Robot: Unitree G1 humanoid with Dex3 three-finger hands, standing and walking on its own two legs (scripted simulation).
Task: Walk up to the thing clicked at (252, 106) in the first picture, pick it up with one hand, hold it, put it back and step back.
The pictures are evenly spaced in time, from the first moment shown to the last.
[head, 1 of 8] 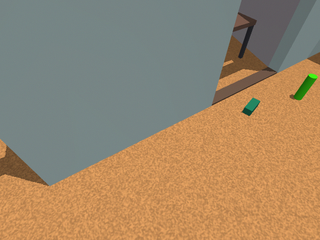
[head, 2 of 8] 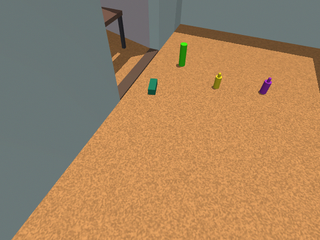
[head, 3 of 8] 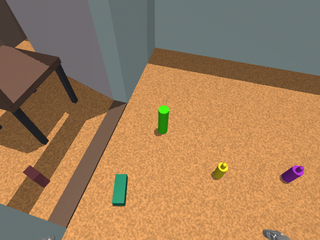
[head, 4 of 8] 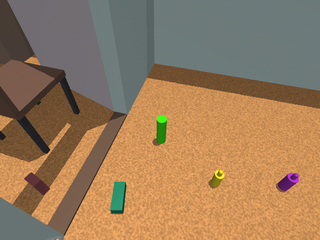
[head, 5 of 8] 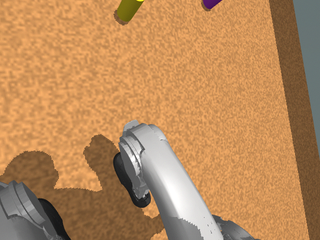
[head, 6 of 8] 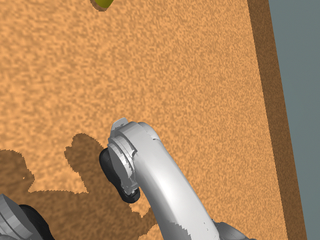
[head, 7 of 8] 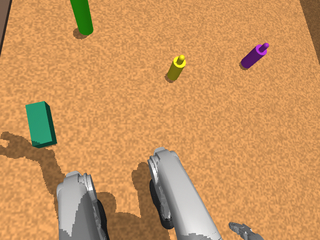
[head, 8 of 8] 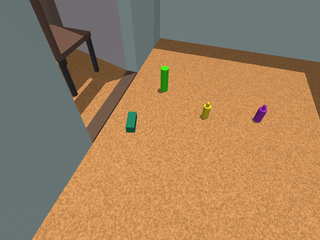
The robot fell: no
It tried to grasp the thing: no
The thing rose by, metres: 0.00
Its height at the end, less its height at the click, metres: +0.00
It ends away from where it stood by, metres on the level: 0.00
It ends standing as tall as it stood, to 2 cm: yes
